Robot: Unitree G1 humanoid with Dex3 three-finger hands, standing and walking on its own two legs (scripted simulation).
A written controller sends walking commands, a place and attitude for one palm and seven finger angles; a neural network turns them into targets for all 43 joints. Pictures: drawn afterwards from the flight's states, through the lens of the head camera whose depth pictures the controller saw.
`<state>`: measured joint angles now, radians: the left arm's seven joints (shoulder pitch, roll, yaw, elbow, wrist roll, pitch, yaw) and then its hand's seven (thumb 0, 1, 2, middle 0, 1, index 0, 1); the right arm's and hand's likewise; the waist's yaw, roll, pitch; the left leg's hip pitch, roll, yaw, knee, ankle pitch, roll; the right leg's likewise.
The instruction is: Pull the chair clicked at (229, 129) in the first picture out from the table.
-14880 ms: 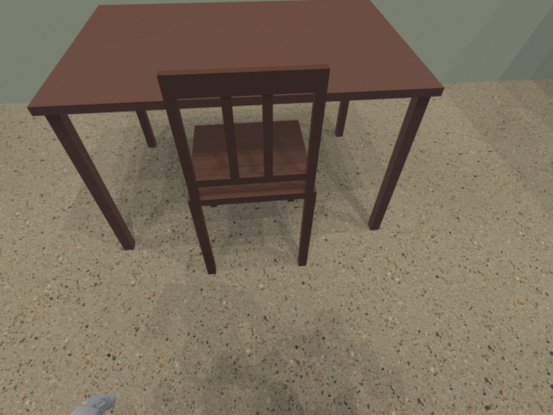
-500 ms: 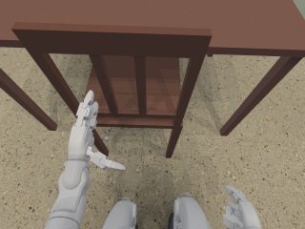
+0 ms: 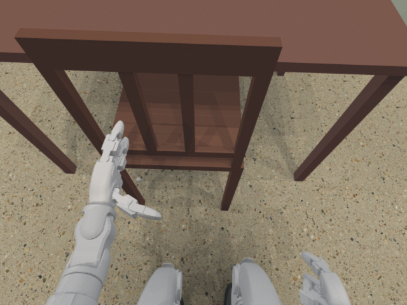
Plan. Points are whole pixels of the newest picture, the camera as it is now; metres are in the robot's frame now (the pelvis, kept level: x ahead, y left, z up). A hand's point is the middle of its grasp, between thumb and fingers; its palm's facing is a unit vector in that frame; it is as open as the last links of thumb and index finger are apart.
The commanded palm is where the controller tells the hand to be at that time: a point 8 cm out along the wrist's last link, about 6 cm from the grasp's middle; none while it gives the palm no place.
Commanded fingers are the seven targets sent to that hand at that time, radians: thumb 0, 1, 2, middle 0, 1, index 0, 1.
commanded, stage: aim the fingers beside a spindle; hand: left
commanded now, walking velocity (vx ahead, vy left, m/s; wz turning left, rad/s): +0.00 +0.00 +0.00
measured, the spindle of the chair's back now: (142, 116) +0.49 +0.15 +0.02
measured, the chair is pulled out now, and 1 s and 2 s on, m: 0.00 0.00 0.00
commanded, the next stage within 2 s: push the fingers through the gap in 1.56 s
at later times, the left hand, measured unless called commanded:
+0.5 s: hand (141, 187) +0.32 +0.12 +0.03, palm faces -0.06 -1.00 -0.01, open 16.9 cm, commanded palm +0.32 +0.18 +0.02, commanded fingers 0.00 -0.50 0.30 -0.06 -0.08 -0.06 -0.08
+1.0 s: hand (142, 182) +0.34 +0.13 +0.00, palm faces -0.05 -1.00 -0.04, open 17.0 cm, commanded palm +0.32 +0.18 +0.02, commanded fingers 0.00 -0.50 0.30 -0.06 -0.08 -0.06 -0.08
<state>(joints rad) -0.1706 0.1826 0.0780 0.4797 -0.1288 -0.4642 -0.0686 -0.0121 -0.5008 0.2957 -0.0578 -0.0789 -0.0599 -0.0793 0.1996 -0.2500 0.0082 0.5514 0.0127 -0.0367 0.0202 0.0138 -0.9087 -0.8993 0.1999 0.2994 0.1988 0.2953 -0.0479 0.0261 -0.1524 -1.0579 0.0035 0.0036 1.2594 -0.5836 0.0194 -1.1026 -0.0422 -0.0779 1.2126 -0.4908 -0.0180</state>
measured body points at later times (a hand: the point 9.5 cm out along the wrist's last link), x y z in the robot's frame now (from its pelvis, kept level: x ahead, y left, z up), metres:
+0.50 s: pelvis +0.01 +0.01 +0.01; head +0.12 +0.01 +0.44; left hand +0.32 +0.18 +0.04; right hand +0.16 -0.24 -0.10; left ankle +0.01 +0.11 -0.63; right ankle +0.04 -0.12 -0.63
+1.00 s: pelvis +0.00 +0.00 +0.00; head +0.11 +0.01 +0.43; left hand +0.34 +0.18 +0.01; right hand +0.15 -0.24 -0.11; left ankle +0.01 +0.11 -0.63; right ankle +0.04 -0.12 -0.63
